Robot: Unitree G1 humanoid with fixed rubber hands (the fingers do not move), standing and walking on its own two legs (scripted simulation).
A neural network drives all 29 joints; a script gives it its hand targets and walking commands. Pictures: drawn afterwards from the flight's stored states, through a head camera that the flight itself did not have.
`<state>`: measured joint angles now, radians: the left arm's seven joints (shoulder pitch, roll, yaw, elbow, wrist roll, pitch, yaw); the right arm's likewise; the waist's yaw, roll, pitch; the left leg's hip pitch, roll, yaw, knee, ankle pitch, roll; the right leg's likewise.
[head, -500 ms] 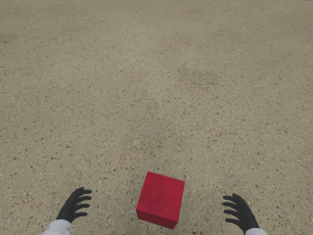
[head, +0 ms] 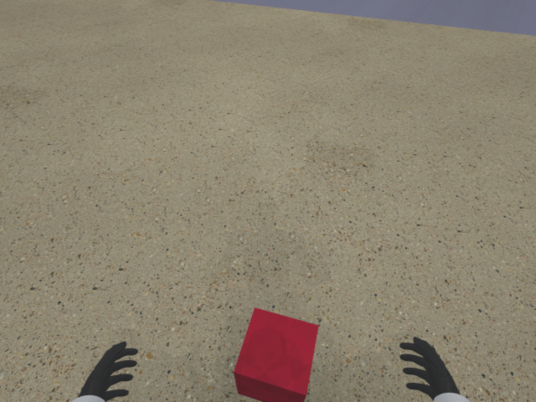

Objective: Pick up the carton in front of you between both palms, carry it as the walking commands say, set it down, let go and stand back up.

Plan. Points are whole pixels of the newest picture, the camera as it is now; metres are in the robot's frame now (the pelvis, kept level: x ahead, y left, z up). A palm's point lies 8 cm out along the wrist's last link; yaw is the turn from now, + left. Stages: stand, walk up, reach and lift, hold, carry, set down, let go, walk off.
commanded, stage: stand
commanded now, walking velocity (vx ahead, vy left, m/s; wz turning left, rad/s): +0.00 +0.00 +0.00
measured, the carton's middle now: (276, 360) +0.37 -0.03 -0.64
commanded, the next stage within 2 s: none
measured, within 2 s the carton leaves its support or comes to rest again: neither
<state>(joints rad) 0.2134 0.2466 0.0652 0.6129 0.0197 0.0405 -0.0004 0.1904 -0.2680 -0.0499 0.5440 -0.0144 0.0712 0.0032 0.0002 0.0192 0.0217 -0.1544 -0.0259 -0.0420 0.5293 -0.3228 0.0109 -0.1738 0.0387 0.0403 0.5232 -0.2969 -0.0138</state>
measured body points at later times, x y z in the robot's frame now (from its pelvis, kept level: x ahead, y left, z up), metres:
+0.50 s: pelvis +0.00 -0.01 +0.00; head +0.00 -0.03 +0.45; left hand +0.11 +0.27 -0.10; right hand +0.12 -0.29 -0.11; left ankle -0.02 +0.11 -0.73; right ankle -0.01 -0.11 -0.73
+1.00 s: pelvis -0.02 -0.02 +0.01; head -0.02 -0.03 +0.46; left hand +0.08 +0.28 -0.10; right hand +0.08 -0.31 -0.12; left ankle -0.02 +0.11 -0.73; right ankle -0.01 -0.11 -0.73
